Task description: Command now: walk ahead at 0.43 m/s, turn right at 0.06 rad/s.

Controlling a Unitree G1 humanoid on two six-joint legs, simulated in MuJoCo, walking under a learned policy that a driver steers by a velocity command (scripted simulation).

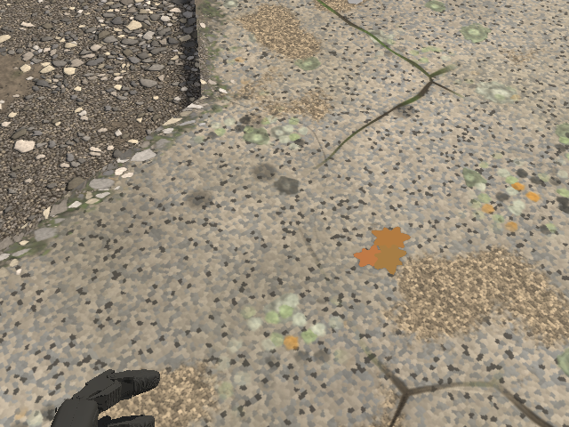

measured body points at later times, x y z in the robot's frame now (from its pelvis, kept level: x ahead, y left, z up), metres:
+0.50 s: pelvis +0.14 +0.01 -0.01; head +0.16 +0.02 +0.44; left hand +0.25 +0.25 -0.14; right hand +0.31 -0.24 -0.10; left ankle +0.20 +0.12 -0.74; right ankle +0.12 -0.12 -0.74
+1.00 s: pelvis +0.16 +0.02 -0.01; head +0.17 +0.02 +0.44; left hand +0.20 +0.27 -0.15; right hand +0.29 -0.22 -0.13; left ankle +0.20 +0.12 -0.74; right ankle +0.12 -0.12 -0.74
